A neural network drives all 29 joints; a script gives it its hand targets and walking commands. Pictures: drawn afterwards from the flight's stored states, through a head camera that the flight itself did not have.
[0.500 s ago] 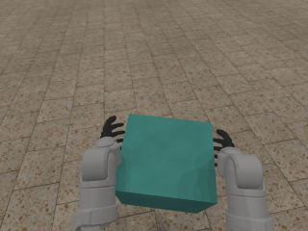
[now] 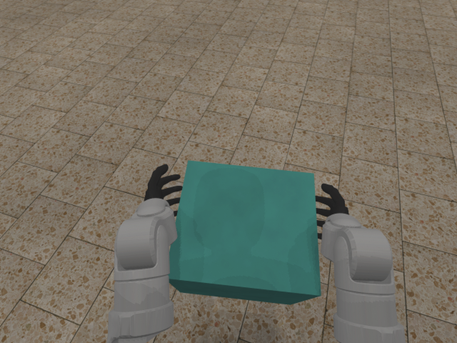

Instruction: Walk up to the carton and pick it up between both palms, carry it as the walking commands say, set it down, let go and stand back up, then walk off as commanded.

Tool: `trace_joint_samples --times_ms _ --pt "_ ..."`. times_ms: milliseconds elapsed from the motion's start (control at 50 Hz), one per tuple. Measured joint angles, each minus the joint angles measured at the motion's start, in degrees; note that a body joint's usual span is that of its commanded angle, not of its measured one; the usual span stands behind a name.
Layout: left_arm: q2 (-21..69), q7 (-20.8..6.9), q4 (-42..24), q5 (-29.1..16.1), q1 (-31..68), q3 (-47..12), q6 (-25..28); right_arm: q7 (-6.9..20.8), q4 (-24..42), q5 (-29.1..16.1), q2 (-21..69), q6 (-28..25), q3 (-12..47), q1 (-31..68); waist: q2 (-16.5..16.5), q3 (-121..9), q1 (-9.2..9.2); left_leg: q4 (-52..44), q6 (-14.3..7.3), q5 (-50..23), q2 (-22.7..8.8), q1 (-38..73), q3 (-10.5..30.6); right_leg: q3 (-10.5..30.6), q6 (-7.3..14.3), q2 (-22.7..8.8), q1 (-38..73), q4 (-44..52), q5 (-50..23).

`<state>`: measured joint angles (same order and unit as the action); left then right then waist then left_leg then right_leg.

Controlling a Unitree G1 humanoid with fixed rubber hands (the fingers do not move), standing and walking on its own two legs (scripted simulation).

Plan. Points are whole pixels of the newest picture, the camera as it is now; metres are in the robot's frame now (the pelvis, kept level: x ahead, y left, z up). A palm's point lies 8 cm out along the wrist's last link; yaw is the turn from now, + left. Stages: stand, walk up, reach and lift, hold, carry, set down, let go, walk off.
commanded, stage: carry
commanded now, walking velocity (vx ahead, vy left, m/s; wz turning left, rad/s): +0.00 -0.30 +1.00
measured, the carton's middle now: (242, 237) +0.31 +0.00 -0.01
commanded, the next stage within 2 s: none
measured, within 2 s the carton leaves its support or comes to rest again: neither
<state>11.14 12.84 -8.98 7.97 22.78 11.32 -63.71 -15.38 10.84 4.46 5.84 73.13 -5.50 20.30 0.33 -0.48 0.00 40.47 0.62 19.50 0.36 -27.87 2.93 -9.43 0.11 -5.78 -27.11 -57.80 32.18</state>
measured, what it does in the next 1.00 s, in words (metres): steps to the right, turning left: right foot, then left foot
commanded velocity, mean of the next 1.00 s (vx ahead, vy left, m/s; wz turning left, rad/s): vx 0.00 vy -0.30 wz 1.00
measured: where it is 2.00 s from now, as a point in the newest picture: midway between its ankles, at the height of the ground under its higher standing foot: outside the picture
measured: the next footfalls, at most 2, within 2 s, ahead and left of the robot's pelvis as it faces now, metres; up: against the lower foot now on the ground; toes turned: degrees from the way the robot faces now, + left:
right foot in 0.16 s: +0.05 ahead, -0.17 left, +0.00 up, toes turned +6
left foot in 0.50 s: +0.01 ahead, +0.04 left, +0.00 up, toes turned +29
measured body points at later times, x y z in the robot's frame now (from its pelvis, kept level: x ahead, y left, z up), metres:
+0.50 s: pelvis +0.02 -0.10 +0.01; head +0.07 -0.09 +0.45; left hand +0.24 +0.18 +0.08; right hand +0.37 -0.08 +0.07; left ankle -0.03 +0.02 -0.71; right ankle +0.02 -0.18 -0.70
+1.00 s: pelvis +0.06 -0.19 +0.02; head +0.11 -0.16 +0.47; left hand +0.12 +0.16 +0.10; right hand +0.36 -0.02 +0.08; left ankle -0.06 -0.10 -0.66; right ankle +0.13 -0.25 -0.71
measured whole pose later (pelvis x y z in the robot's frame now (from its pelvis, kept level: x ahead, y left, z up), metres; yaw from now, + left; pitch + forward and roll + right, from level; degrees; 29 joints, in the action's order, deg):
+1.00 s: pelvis +0.06 -0.19 +0.02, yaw +59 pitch +6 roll +2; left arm 10.6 10.7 -10.9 7.4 21.3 11.0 -64.3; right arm -18.9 15.8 4.2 8.6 73.0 -6.3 18.7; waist 1.5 0.7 -2.1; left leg 53.5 4.1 24.3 0.3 -33.3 2.7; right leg -17.7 1.0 -9.3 -20.6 -35.7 19.5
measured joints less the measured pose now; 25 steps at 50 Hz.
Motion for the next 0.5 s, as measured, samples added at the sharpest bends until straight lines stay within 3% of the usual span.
trace_joint_samples --times_ms 40,80,160,220,260,320,380,440,500 --pt "-0.58 -0.51 -0.05 -0.07 -1.56 0.02 -0.34 -0.02 -1.15 0.01 0.76 -0.04 -0.01 -0.41 -0.98 0.89 0.09 0.09 0.90 -0.88 0.62 -0.01 1.35 5.41 -0.02 1.90 -2.75 -3.93 1.48" --pt "-0.71 -0.67 -0.09 -0.33 -1.98 0.00 -0.77 -0.05 -1.02 0.01 0.95 0.31 -0.01 -0.87 -0.31 1.38 0.14 -0.47 2.16 -1.85 0.46 -0.08 3.45 7.97 -0.03 2.87 -3.42 -2.15 0.36" --pt "-0.69 -0.66 -0.23 -0.43 -1.81 -0.01 -0.75 -0.19 -0.53 0.02 1.04 0.17 -0.02 -1.05 1.27 1.28 0.20 0.26 4.65 -1.09 -0.19 -1.18 6.97 10.44 -0.11 3.84 0.64 14.61 -6.78" --pt "-0.67 -1.48 0.10 -0.88 -2.03 -0.14 -1.10 -0.16 0.65 -0.20 1.04 -0.28 -0.01 -3.29 1.66 1.40 -1.34 15.42 3.67 9.41 -0.14 -5.98 4.92 6.10 0.27 2.64 2.27 15.78 -10.21" --pt "-0.62 -2.43 0.08 -0.88 -1.94 -0.14 -1.13 -0.37 2.26 -0.26 1.03 0.09 -0.01 -4.00 1.55 1.31 -1.35 23.94 3.30 10.60 -0.19 -8.12 2.96 3.46 0.90 1.45 4.16 18.28 -10.49" --pt "-0.49 -2.34 0.08 -0.82 -1.44 -0.14 -0.43 -1.24 3.17 -0.27 1.00 0.28 -0.01 -3.03 1.54 1.11 -1.39 25.86 3.27 9.89 -0.27 -8.29 1.10 -0.59 1.43 -0.55 6.22 20.81 -10.90" --pt "-0.36 -1.87 0.00 -0.67 -1.00 -0.13 0.30 -2.26 3.19 -0.28 0.98 0.39 -0.01 -1.58 1.57 0.67 -1.41 21.77 3.27 6.90 -0.41 -8.23 0.11 -5.15 1.84 -2.00 6.51 20.93 -10.18" --pt "-0.34 -1.65 -0.64 -0.59 -1.02 -0.13 0.34 -2.38 3.21 -0.28 0.96 0.45 -0.01 -0.77 1.19 0.61 -1.45 11.18 2.81 2.18 -0.22 -6.17 -1.58 -9.90 2.04 -2.83 6.50 20.00 -9.12" --pt "-0.40 -1.18 -1.71 -0.55 -1.15 -0.13 0.10 -2.42 3.04 -0.28 1.04 0.70 -0.04 0.44 1.00 0.80 -1.48 -0.83 0.02 -3.04 0.04 0.29 -2.11 -11.33 2.05 -3.31 4.27 11.14 -6.49"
